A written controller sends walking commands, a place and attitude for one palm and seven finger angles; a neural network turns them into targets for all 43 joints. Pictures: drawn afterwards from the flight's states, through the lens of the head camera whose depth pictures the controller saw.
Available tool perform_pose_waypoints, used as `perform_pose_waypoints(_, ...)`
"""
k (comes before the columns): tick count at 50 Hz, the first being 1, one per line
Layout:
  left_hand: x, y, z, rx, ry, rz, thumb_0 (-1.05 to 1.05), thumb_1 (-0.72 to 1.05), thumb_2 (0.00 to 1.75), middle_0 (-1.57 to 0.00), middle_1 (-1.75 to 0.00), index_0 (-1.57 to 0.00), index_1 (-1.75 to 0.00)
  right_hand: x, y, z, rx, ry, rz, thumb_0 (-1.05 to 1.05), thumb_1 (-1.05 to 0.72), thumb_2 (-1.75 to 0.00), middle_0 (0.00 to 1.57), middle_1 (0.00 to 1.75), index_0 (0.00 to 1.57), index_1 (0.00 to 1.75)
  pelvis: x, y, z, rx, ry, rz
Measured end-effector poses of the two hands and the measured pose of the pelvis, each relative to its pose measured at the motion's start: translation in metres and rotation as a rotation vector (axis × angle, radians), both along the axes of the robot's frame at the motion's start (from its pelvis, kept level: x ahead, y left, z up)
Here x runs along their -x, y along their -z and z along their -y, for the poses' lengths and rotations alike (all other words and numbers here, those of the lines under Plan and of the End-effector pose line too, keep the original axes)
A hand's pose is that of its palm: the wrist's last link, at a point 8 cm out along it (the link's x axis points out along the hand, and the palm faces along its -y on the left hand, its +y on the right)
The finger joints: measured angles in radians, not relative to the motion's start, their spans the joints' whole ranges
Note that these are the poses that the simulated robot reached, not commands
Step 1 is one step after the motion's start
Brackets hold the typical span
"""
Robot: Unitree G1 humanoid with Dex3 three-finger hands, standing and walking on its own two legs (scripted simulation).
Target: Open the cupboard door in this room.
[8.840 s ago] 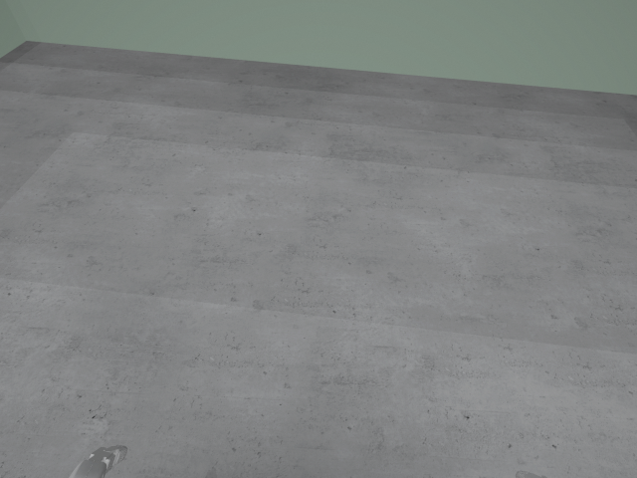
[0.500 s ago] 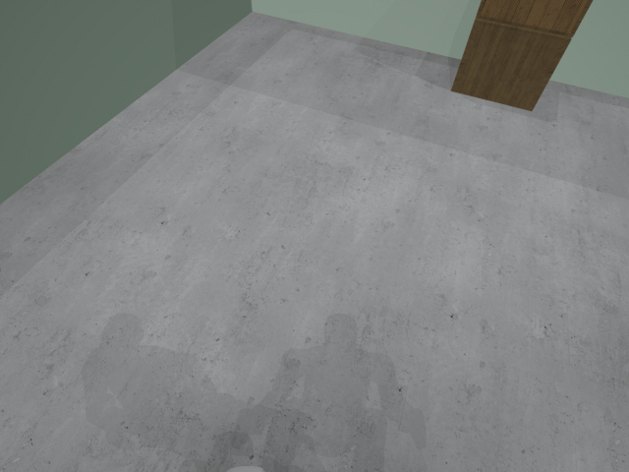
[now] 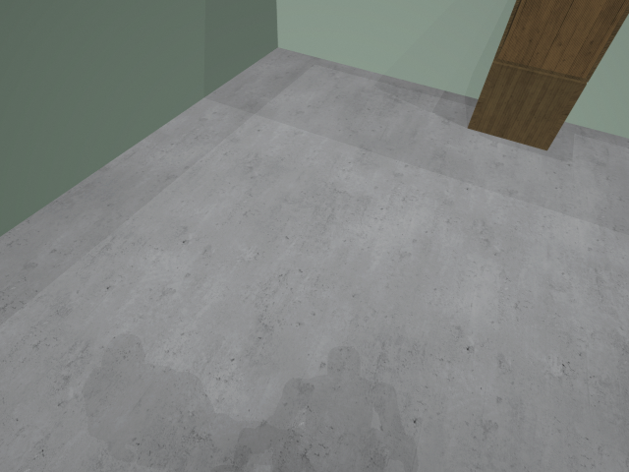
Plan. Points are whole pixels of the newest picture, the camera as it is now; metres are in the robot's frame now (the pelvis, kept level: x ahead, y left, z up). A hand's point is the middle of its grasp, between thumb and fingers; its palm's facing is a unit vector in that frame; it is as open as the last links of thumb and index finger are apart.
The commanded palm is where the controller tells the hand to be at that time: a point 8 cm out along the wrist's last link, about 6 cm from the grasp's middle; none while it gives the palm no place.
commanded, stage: stand and wait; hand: left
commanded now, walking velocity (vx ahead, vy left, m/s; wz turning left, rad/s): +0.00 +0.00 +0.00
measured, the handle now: out of the picture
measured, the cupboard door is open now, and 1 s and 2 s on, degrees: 0 0 0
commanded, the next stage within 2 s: turn or walk to find it in 0.38 s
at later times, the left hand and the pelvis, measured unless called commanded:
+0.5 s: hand out of the picture -0.02 +0.11 -0.17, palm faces +0.03 -0.98 -0.18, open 7.3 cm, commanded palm none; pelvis -0.01 -0.05 +0.00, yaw -1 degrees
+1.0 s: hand out of the picture +0.01 +0.16 -0.17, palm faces +0.04 -0.98 -0.20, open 7.3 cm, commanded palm none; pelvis -0.01 -0.02 +0.00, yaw +0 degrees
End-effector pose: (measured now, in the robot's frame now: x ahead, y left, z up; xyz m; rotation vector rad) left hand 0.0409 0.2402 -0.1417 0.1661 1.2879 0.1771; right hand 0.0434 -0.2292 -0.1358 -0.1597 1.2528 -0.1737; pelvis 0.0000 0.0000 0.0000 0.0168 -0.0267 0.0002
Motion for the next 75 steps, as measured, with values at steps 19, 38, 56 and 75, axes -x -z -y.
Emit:
perform_pose_waypoints(19,0.046,-0.004,0.061,0.015,-0.009,-0.082,0.00,0.93,0.90,-0.20,-0.30,-0.20,-0.30,0.106,0.014,0.019,-0.088,0.067,-0.254,0.00,-0.91,-0.90,0.20,0.30,0.19,0.30,0.008,-0.004,0.044,0.004,0.004,0.008)
perform_pose_waypoints(38,0.055,0.010,0.062,0.066,0.011,-0.134,0.00,0.91,0.90,-0.20,-0.30,-0.20,-0.30,0.091,0.008,0.022,-0.025,0.109,-0.166,0.00,-0.91,-0.90,0.20,0.30,0.19,0.30,0.017,0.000,0.034,0.022,0.056,-0.013)
perform_pose_waypoints(56,0.052,0.000,0.033,0.014,-0.023,-0.100,0.00,0.91,0.90,-0.20,-0.30,-0.20,-0.30,0.063,0.014,-0.002,-0.067,0.030,-0.168,0.01,-0.92,-0.90,0.20,0.30,0.20,0.30,0.008,-0.001,0.017,0.009,0.007,-0.018)
perform_pose_waypoints(75,0.050,0.005,0.043,0.035,-0.039,-0.092,0.00,0.91,0.90,-0.20,-0.30,-0.20,-0.30,0.051,0.009,0.018,-0.027,0.002,-0.152,0.00,-0.91,-0.90,0.20,0.30,0.19,0.30,0.009,-0.001,0.023,0.012,-0.023,-0.009)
